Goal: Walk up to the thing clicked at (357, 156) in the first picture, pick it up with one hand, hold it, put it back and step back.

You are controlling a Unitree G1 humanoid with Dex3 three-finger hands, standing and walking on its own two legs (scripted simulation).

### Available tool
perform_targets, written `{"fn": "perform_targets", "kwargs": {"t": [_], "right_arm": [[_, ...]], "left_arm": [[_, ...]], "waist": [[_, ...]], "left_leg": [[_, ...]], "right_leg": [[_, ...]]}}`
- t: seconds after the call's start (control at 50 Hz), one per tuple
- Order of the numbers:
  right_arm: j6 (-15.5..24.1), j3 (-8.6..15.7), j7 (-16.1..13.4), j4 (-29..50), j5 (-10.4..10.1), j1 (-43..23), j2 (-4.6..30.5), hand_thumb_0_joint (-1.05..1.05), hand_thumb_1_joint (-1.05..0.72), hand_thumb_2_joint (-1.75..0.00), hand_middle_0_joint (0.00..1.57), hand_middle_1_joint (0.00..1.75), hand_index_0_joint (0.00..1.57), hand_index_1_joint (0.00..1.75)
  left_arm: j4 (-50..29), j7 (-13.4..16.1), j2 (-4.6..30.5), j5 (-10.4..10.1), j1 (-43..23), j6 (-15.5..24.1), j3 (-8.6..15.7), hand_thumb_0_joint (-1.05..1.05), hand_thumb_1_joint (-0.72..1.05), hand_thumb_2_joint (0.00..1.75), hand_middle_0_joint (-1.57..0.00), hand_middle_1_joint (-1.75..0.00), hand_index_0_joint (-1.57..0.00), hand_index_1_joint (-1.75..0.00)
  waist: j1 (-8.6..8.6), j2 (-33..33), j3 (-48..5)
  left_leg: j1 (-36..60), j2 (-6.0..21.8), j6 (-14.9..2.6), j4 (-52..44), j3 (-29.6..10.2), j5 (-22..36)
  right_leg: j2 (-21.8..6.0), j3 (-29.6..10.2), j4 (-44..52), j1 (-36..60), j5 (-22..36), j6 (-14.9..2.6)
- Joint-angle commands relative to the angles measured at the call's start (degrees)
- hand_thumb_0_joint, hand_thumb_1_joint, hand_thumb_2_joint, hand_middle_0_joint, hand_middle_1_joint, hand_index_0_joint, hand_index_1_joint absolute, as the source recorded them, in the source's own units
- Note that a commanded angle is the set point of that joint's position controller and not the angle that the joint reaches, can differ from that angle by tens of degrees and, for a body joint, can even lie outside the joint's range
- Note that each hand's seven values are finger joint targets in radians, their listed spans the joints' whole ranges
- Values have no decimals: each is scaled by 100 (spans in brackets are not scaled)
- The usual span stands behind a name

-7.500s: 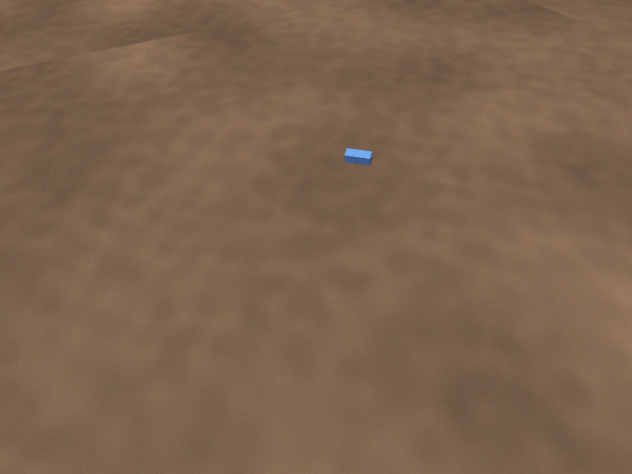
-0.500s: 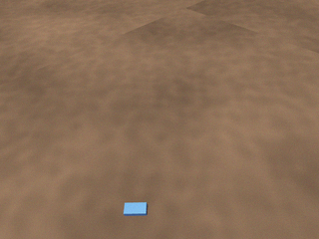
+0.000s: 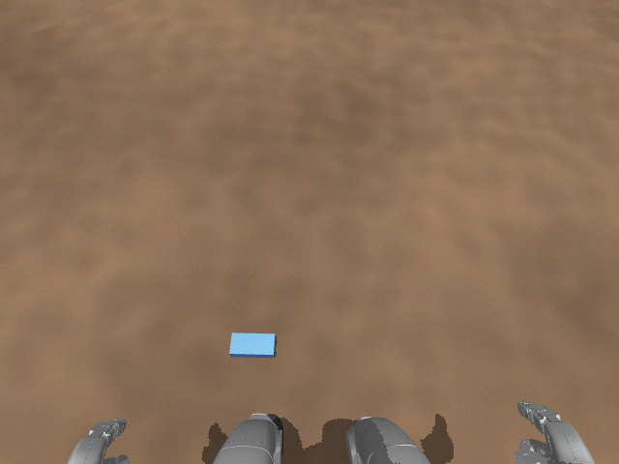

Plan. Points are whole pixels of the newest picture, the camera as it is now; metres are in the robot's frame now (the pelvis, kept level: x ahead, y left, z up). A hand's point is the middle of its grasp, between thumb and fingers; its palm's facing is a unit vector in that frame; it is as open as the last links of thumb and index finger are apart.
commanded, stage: walk up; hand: left
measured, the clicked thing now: (253, 345) +0.43 +0.18 -0.74
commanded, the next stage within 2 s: none
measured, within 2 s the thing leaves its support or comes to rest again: neither
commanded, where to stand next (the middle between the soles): +0.06 -0.02 m, yaw -1 degrees
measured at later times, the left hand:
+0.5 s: hand out of the picture +0.01 +0.27 -0.13, palm faces +0.00 -0.93 -0.38, open 7.4 cm
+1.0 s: hand out of the picture +0.11 +0.24 -0.13, palm faces +0.00 -0.89 -0.46, open 7.4 cm
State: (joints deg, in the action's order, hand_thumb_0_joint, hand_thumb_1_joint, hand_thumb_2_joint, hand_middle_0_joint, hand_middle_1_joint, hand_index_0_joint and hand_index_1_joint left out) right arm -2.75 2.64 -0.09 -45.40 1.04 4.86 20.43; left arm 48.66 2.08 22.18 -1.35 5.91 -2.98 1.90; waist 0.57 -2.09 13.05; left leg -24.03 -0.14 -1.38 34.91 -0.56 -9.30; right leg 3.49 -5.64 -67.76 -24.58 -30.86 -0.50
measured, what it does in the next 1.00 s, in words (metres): steps on the spot: right foot, then left foot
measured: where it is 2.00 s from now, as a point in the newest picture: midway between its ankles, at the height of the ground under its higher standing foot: outside the picture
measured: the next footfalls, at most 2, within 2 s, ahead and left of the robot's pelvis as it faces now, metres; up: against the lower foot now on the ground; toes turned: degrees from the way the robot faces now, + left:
right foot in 0.12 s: -0.02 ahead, -0.12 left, +0.00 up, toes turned +0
left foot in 0.44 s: +0.01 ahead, +0.10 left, +0.00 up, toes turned +1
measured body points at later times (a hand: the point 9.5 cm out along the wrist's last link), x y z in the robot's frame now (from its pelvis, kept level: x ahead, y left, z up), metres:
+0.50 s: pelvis -0.02 -0.01 +0.01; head +0.00 +0.00 +0.46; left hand +0.01 +0.32 -0.11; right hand +0.05 -0.32 -0.10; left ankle -0.03 +0.10 -0.72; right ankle -0.06 -0.12 -0.71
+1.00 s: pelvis -0.01 -0.03 -0.01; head +0.06 -0.07 +0.43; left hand +0.11 +0.28 -0.10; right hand +0.10 -0.33 -0.16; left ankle -0.06 +0.12 -0.64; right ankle +0.14 -0.13 -0.72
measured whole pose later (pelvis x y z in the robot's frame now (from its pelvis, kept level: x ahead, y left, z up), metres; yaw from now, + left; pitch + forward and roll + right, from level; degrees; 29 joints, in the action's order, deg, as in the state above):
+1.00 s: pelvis -0.01 -0.03 -0.01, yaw +3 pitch -4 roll +2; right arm -4.6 3.3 -0.5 -45.3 -1.2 10.4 23.8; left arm 45.3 1.4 19.4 1.3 5.3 -0.2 1.3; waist -0.2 4.5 14.2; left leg -25.2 -4.9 0.0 73.1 -6.3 -31.1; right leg -3.6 4.0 -36.1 -26.7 -5.7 -2.4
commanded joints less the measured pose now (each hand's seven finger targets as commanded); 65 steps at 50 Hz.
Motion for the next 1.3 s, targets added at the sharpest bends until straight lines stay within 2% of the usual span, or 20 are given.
{"fn": "perform_targets", "kwargs": {"t": [0.0, 0.1, 0.16, 0.22, 0.36, 0.42, 0.44, 0.48, 0.5, 0.58, 0.72, 0.78, 0.82, 0.86, 0.96, 1.16, 1.18, 1.22, 1.24, 1.28], "right_arm": [[150, 481, -119, 259, 47, 488, 1530, 0, -90, -90, 20, 30, 20, 30], [85, 392, -85, 270, 26, 213, 1502, 0, -90, -90, 20, 30, 20, 30], [204, 433, -227, 179, -18, -125, 1551, 0, -90, -90, 20, 30, 20, 30], [319, 310, -88, -122, -113, 228, 1218, 0, -90, -90, 20, 30, 20, 30], [586, 343, 145, 119, 20, 12, 1456, 0, -90, -90, 20, 30, 20, 30], [745, 364, 130, -99, 29, 792, 1180, 0, -90, -90, 20, 30, 20, 30], [796, 482, 75, -260, 58, 1447, 1359, 0, -90, -90, 20, 30, 20, 30], [822, 687, 17, -221, 133, 1956, 2222, 0, -90, -90, 20, 30, 20, 30], [810, 670, 33, -190, -18, 1950, 2063, 0, -90, -90, 20, 30, 20, 30], [866, 435, 30, 51, -70, 1487, 1533, 0, -90, -90, 20, 30, 20, 30], [314, 311, 59, 408, 36, 744, 1289, 0, -90, -90, 20, 30, 20, 30], [78, 325, 53, 484, -201, 574, 1192, 0, -90, -90, 20, 30, 20, 30], [53, 215, -37, 396, -336, 1266, 905, 0, -90, -90, 20, 30, 20, 30], [-181, 379, -160, 232, -246, 1744, 1277, 0, -90, -90, 20, 30, 20, 30], [-190, 511, -114, 67, -155, 1865, 1473, 0, -90, -90, 20, 30, 20, 30], [-58, 443, 70, -530, 18, 2468, 1455, 0, -90, -90, 20, 30, 20, 30], [-28, 480, 95, -592, 103, 2415, 1493, 0, -90, -90, 20, 30, 20, 30], [12, 628, 78, -102, 200, 1475, 2549, 0, -90, -90, 20, 30, 20, 30], [97, 619, 20, 39, 194, 565, 2639, 0, -90, -90, 20, 30, 20, 30], [298, 385, -95, 131, 289, -112, 1824, 0, -90, -90, 20, 30, 20, 30]], "left_arm": [[-196, 10, 1042, 130, 689, 134, 407, 0, 90, 90, -20, -30, -20, -30], [200, -124, 1093, 385, 1394, 238, 564, 0, 90, 90, -20, -30, -20, -30], [-409, -172, 1999, 457, 76, 262, 685, 0, 90, 90, -20, -30, -20, -30], [-292, -126, 1106, 364, 48, 407, 484, 0, 90, 90, -20, -30, -20, -30], [-267, -354, 1657, 365, 1467, 492, 696, 0, 90, 90, -20, -30, -20, -30], [-432, -398, 1539, 264, 1054, 470, 545, 0, 90, 90, -20, -30, -20, -30], [-566, -389, 1235, 228, 880, 486, 425, 0, 90, 90, -20, -30, -20, -30], [-716, -326, 1020, 220, 653, 478, 401, 0, 90, 90, -20, -30, -20, -30], [-684, -302, 1438, 274, 522, 481, 487, 0, 90, 90, -20, -30, -20, -30], [-439, -418, 1283, 199, 1132, 512, 436, 0, 90, 90, -20, -30, -20, -30], [-74, 19, 1053, -42, 1164, 558, 371, 0, 90, 90, -20, -30, -20, -30], [30, 93, 1272, 48, 1349, 511, 487, 0, 90, 90, -20, -30, -20, -30], [-228, 56, 1707, 217, 1316, 492, 612, 0, 90, 90, -20, -30, -20, -30], [-533, 98, 1766, 208, 737, 452, 523, 0, 90, 90, -20, -30, -20, -30], [-809, 84, 1377, 294, 16, 295, 542, 0, 90, 90, -20, -30, -20, -30], [-763, -32, 1637, 323, -284, 27, 647, 0, 90, 90, -20, -30, -20, -30], [-702, -31, 1402, 300, -138, -15, 583, 0, 90, 90, -20, -30, -20, -30], [-742, 14, 1287, 215, -528, 3, 591, 0, 90, 90, -20, -30, -20, -30], [-694, 28, 1684, 286, -797, 43, 741, 0, 90, 90, -20, -30, -20, -30], [-127, -94, 1318, 54, 133, 48, 664, 0, 90, 90, -20, -30, -20, -30]], "waist": [[63, 1077, -2111], [-294, 717, -1661], [-310, -1021, -476], [-38, -308, -609], [-713, -797, -840], [-88, -343, -1026], [262, 140, -1491], [451, 1009, -1256], [438, 418, -932], [24, 675, -543], [-10, 1618, -568], [-273, 788, -1108], [-369, -986, -1707], [-137, -876, -1740], [-44, -832, -1829], [139, -1163, -1656], [147, -523, -1363], [468, 2344, -213], [226, 1784, 534], [-370, 736, 269]], "left_leg": [[1748, 1478, -1252, -605, -1438, 980], [26, 1106, -646, 55, -1194, -432], [68, -181, 126, 2285, -728, -2472], [-26, -347, 43, 1965, -551, -1624], [-883, -51, 38, 210, -40, -2240], [1056, -104, -148, -1888, 199, -755], [2777, 111, -314, -1957, -484, -342], [3651, 2235, -1207, -2105, -3645, -919], [2989, 2398, -1572, -2108, -3542, -1129], [2436, 1295, -927, -2029, -1330, 346], [920, 657, -838, -719, -131, 3643], [579, 166, -374, 485, 41, 1650], [-73, -485, -26, 2318, 12, -1191], [242, -485, 13, 3941, -734, -2875], [47, -346, 254, 4349, -726, -1902], [1483, -85, 23, 225, 348, -1699], [1667, -82, -99, -160, -72, -1864], [-1111, 2251, -1027, -2949, -4218, -5573], [-2448, 2658, -1412, -3321, -4607, -5538], [-1577, 1178, -502, -2169, -2175, -2652]], "right_leg": [[-333, 136, 1662, 367, 93, 120], [-319, 173, 4260, 1873, 781, -296], [-2701, -2982, 5381, -837, 148, -1645], [-1553, -788, 4417, 554, 3100, -979], [-1947, -1695, 5048, 2778, -137, -1320], [-1551, -649, 3975, 1959, 1858, -924], [-1112, -57, 2870, 861, 2532, -520], [-218, 368, 970, -1788, -130, -138], [-599, -143, 961, -1451, -54, -181], [-671, -6, 1241, -1071, 981, -129], [-425, 1103, 2750, 748, 2010, 123], [-316, 1098, 3843, 1746, 3220, 2], [-2038, -800, 4277, 2357, 5428, -746], [-2935, -1984, 4677, 1348, 4773, -1555], [-1979, -522, 4648, 727, 1390, -1134], [-1968, -329, 4469, -353, -634, -567], [-1637, -81, 3779, -1049, -898, -275], [63, 408, 406, -1675, -347, 12], [-209, -452, -327, -963, -172, 11], [66, -899, -584, -829, 967, -42]]}}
